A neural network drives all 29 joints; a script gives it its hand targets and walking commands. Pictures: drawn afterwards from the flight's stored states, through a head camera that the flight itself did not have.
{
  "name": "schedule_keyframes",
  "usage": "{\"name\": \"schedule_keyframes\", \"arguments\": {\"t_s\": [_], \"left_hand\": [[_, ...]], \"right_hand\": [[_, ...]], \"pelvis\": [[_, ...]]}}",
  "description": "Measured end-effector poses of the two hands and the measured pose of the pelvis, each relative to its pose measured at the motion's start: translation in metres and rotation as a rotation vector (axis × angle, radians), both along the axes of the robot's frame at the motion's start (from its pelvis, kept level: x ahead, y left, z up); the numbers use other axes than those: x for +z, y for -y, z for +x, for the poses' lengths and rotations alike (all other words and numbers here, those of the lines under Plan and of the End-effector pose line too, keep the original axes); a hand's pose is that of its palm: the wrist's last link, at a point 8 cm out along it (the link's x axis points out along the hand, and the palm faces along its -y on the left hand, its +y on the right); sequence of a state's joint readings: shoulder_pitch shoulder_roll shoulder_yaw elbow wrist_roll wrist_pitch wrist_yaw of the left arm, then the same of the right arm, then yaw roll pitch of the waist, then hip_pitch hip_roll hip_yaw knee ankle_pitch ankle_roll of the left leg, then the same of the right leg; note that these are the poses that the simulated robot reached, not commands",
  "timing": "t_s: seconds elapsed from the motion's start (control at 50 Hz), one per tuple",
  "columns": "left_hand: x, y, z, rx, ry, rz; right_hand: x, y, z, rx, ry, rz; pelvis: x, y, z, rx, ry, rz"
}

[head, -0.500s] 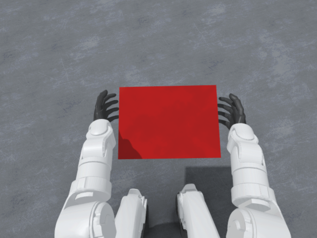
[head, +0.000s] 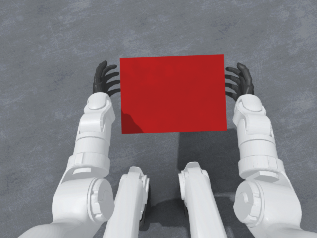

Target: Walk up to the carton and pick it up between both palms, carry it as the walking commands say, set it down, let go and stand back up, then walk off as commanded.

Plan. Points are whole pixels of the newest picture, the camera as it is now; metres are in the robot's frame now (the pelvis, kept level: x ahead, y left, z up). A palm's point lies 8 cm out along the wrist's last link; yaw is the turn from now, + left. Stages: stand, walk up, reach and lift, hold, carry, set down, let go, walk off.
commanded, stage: set down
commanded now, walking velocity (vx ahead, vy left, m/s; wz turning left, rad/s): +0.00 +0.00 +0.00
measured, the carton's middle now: (171, 98) +0.48 -0.04 -0.18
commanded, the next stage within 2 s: none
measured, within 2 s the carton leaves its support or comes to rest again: neither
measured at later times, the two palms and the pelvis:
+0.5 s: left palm (113, 95) +0.49 +0.12 -0.16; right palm (232, 97) +0.47 -0.22 -0.18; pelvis -0.02 -0.01 -0.07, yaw +1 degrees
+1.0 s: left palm (121, 98) +0.51 +0.12 -0.26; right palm (223, 98) +0.49 -0.23 -0.26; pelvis -0.02 -0.01 -0.13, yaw +2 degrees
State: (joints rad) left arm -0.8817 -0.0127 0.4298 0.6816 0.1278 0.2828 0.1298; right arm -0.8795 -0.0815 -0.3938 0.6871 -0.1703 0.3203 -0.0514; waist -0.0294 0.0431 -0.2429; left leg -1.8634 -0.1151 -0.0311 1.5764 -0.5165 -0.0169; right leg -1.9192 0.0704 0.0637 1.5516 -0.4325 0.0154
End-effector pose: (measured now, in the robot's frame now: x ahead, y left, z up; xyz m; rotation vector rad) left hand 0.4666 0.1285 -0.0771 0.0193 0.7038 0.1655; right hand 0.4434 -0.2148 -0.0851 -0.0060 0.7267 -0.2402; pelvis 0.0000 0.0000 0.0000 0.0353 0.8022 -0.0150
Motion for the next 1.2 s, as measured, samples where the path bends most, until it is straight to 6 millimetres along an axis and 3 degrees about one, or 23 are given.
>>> {"name": "schedule_keyframes", "arguments": {"t_s": [0.54, 1.2], "left_hand": [[-0.094, 0.007, 0.027, -0.008, -0.004, 0.012], [-0.213, 0.007, 0.047, -0.017, -0.033, -0.002]], "right_hand": [[-0.097, 0.007, 0.027, 0.026, -0.013, -0.018], [-0.209, 0.011, 0.054, 0.08, -0.054, -0.03]], "pelvis": [[-0.074, 0.006, -0.021, 0.012, -0.042, 0.013], [-0.147, 0.008, -0.022, 0.037, 0.036, 0.01]]}}
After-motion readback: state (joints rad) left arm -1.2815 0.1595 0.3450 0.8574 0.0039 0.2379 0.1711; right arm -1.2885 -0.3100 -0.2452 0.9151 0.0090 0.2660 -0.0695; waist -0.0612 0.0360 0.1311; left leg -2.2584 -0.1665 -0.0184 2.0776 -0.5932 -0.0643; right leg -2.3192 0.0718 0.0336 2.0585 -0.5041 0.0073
